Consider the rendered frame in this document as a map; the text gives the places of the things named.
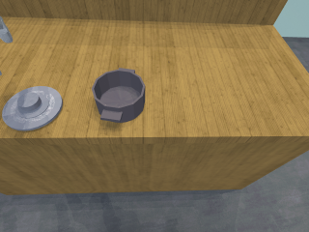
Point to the pot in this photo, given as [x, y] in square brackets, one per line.
[119, 95]

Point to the table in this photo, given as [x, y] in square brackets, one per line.
[226, 99]

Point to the robot left hand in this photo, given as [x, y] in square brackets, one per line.
[5, 34]

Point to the knob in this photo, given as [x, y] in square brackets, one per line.
[29, 101]

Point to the lid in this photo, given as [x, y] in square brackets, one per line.
[22, 120]

